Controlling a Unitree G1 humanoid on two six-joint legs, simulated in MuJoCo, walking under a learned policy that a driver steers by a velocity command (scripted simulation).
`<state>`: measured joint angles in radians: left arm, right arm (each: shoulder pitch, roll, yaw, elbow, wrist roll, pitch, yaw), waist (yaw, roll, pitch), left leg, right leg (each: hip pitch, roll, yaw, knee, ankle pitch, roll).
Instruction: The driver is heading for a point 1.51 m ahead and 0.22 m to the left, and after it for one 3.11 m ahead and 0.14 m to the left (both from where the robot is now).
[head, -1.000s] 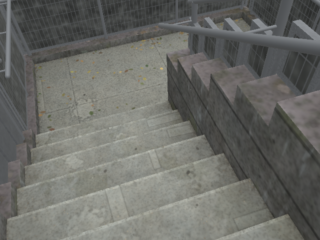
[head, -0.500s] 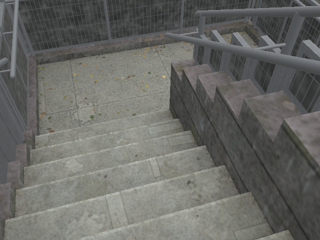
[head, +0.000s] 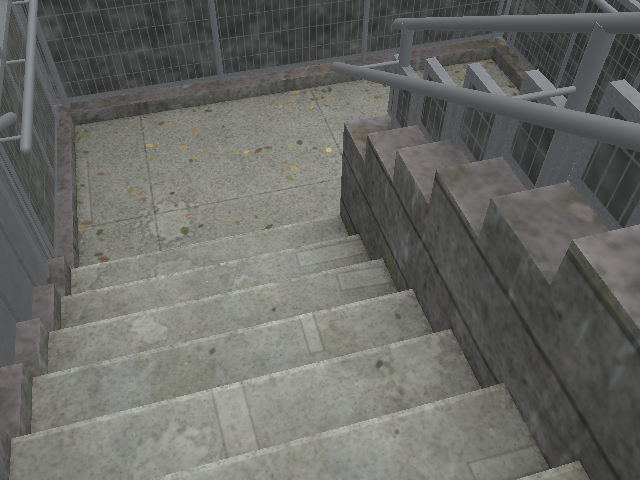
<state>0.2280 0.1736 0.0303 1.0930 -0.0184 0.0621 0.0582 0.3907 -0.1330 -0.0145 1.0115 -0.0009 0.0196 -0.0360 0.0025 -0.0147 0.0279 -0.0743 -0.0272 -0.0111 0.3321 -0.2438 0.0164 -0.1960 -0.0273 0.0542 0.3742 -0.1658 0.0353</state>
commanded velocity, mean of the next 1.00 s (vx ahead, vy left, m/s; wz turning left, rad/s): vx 0.33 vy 0.00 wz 0.00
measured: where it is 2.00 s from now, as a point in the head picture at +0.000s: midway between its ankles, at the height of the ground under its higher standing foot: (342, 433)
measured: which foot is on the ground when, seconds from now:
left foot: down 0.00-0.36, up 0.38-0.82, down 0.84-1.00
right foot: down 0.00-0.84, up 0.86-1.00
